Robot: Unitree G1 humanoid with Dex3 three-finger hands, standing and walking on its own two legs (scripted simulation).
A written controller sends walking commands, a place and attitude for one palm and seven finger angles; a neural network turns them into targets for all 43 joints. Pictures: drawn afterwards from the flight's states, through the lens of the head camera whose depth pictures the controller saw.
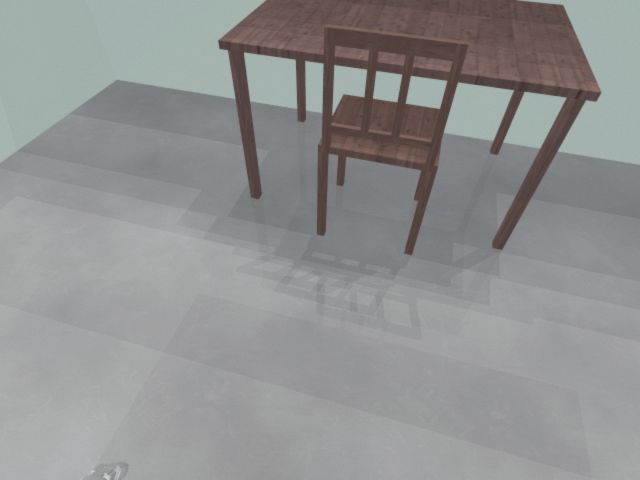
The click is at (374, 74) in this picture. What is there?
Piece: chair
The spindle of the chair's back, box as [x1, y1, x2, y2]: [361, 50, 378, 131]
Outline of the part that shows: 369,50 361,130 366,131 368,130 378,52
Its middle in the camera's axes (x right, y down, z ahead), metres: +0.15 -0.44 +1.18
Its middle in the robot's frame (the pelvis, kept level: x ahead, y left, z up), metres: +1.18 -0.08 -0.09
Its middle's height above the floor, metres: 0.68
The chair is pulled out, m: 0.00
